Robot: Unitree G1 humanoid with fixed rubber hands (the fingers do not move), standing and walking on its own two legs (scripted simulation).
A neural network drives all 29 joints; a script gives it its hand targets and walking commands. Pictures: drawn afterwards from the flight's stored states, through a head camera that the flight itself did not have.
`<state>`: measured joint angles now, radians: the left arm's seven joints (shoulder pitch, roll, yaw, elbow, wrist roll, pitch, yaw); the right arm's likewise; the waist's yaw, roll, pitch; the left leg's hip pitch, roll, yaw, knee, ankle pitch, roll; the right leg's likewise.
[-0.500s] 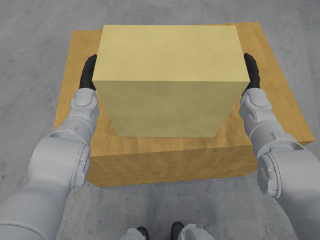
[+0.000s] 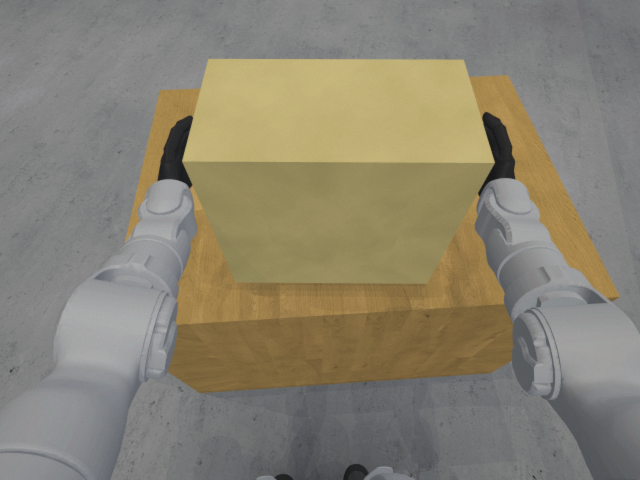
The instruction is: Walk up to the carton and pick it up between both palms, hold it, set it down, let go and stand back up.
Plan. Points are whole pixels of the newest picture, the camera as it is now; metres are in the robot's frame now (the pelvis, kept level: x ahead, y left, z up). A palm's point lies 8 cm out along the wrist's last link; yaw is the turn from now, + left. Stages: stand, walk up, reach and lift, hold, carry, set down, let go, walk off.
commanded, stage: reach and lift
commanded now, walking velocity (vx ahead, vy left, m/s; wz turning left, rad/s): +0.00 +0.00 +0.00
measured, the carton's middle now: (333, 187) +0.49 -0.03 +0.02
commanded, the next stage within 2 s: none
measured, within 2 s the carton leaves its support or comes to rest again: neither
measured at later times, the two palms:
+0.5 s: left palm (166, 181) +0.45 +0.17 +0.10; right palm (507, 177) +0.42 -0.23 +0.11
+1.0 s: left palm (148, 185) +0.42 +0.18 +0.13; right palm (520, 183) +0.39 -0.22 +0.13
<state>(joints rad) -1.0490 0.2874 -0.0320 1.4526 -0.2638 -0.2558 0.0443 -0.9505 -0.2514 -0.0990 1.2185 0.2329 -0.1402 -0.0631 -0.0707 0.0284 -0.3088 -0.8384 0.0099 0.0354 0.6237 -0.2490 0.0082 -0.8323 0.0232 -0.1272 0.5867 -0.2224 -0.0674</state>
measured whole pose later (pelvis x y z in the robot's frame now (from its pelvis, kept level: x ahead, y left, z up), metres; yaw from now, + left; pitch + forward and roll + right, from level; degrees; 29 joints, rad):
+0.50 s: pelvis -0.01 +0.00 +0.01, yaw +1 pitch +21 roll +0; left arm -0.97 0.28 -0.02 1.32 -0.25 -0.13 0.05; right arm -0.89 -0.25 -0.09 1.14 0.24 -0.05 -0.07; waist -0.07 0.01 -0.28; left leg -0.69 0.00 0.03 0.53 -0.20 0.00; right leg -0.69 0.02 -0.13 0.50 -0.18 -0.07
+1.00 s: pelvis -0.02 +0.00 +0.02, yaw +0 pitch +13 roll +0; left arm -0.85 0.28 0.01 1.06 -0.22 0.08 0.07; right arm -0.78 -0.24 -0.08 0.98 0.26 0.08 -0.10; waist -0.06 -0.01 -0.20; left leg -0.50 0.00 0.03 0.44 -0.17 0.00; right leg -0.49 0.03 -0.13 0.41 -0.15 -0.07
